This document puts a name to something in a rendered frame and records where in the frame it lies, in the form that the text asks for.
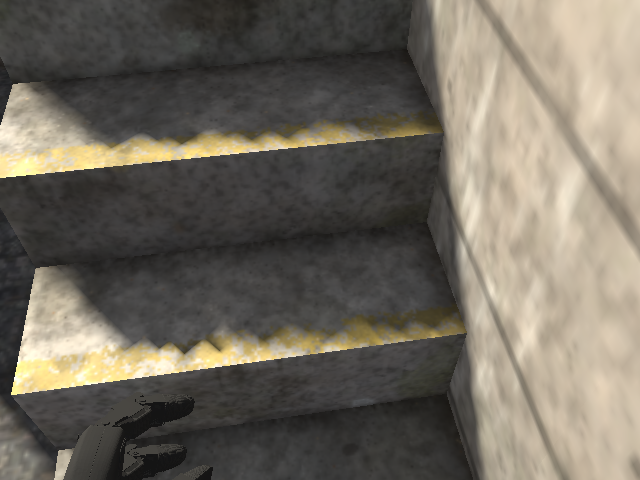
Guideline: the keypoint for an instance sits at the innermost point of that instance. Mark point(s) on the left robot hand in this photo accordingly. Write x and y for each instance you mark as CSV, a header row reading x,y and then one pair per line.
x,y
100,453

